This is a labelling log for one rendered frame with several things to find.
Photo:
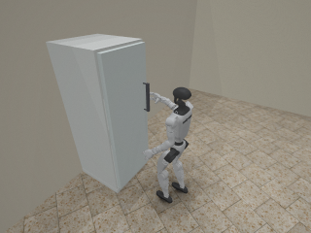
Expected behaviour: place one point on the handle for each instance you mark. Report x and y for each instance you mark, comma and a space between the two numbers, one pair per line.
147, 97

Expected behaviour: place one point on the left robot forearm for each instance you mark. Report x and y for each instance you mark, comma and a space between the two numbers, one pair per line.
163, 147

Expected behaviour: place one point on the fridge door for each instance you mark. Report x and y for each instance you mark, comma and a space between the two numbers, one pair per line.
123, 76

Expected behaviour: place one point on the robot left foot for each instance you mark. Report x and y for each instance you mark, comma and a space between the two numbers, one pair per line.
160, 194

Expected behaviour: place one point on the robot foot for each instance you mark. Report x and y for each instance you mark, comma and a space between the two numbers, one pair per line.
177, 186
160, 194

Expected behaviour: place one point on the robot right hand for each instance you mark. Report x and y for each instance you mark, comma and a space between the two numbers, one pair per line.
156, 97

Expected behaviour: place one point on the robot left hand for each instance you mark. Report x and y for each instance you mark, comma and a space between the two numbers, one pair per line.
147, 153

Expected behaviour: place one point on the robot right upper arm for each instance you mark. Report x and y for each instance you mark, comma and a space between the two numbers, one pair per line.
188, 103

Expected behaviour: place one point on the robot left upper arm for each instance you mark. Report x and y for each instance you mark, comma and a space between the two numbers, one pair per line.
171, 123

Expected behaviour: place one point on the robot right foot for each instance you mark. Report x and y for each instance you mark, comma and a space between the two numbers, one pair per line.
177, 186

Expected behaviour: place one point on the right robot forearm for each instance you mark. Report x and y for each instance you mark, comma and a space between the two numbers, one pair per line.
167, 102

